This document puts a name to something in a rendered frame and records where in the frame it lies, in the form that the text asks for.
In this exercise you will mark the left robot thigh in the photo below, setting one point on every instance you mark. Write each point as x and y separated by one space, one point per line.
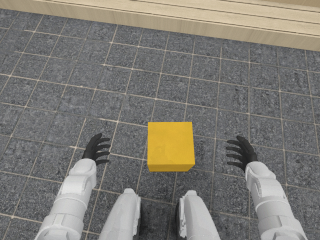
120 221

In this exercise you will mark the robot right forearm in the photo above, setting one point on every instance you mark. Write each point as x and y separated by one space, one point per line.
276 219

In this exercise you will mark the robot left forearm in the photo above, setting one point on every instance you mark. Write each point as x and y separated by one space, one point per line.
65 220

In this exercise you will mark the carton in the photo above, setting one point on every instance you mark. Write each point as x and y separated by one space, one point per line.
170 147

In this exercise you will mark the robot left hand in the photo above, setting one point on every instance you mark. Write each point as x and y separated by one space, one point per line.
92 149

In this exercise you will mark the robot right hand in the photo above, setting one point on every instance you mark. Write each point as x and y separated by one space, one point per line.
246 150

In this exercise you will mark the robot left foot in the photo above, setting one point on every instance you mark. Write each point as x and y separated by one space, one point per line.
137 235

